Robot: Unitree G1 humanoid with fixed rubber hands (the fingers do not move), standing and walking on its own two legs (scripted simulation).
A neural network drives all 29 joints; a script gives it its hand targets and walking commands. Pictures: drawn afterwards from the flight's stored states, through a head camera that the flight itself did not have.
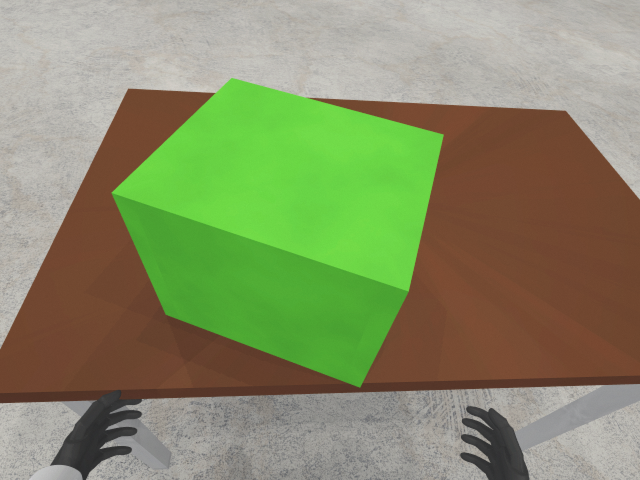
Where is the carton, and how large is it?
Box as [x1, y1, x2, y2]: [112, 78, 443, 387]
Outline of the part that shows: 231,78 112,192 113,197 166,314 359,387 408,291 443,135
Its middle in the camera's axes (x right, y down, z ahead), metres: -0.03 -0.01 +0.52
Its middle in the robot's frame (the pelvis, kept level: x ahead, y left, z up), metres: +0.41 +0.07 +0.07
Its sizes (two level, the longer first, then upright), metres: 0.294 0.249 0.242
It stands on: a table, 0.73 m high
